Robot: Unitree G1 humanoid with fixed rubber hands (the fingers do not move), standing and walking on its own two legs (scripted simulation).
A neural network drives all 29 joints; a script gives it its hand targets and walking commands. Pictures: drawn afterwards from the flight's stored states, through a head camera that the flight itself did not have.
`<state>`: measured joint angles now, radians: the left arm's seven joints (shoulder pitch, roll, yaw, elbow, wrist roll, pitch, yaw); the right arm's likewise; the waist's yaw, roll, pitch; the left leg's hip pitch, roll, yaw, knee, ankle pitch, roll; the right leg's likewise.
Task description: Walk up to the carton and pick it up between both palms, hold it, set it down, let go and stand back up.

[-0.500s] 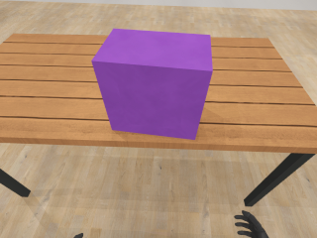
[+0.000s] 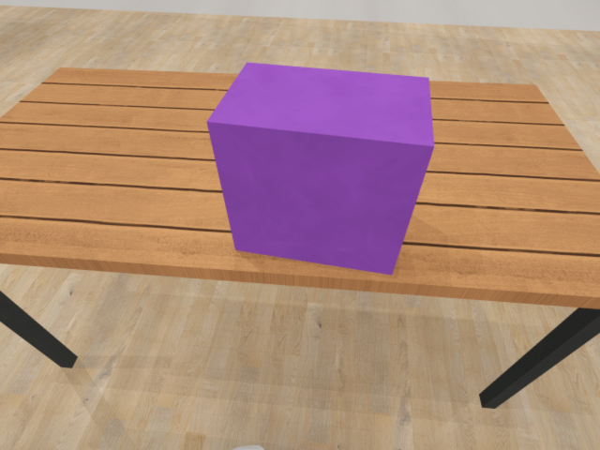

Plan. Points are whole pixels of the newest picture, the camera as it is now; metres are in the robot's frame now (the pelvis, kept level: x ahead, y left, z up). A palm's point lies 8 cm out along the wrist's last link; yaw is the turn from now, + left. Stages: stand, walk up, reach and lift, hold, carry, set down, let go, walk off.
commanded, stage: walk up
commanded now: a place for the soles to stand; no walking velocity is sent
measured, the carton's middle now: (322, 172) +0.53 -0.01 +0.08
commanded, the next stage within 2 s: reach and lift in 1.76 s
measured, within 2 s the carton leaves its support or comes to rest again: neither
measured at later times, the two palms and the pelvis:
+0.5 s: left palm (105, 437) +0.17 +0.31 -0.13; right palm out of the picture +0.14 -0.20 -0.14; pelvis +0.09 +0.06 -0.02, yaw -6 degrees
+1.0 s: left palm (144, 361) +0.28 +0.28 -0.11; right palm out of the picture +0.16 -0.22 -0.11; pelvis +0.12 +0.06 -0.01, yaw -14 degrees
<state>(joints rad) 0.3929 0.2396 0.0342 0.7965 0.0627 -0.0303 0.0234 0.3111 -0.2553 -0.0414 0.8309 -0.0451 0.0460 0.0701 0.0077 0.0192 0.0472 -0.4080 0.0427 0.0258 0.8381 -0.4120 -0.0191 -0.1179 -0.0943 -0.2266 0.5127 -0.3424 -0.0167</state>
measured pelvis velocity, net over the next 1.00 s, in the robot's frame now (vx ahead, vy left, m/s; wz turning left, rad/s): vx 0.12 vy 0.06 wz -0.24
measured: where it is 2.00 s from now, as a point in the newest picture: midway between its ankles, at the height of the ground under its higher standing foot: outside the picture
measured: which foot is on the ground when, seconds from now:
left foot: up 0.00-0.12, down 0.14-1.00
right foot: down 0.00-0.14, up 0.16-0.42, down 0.44-1.00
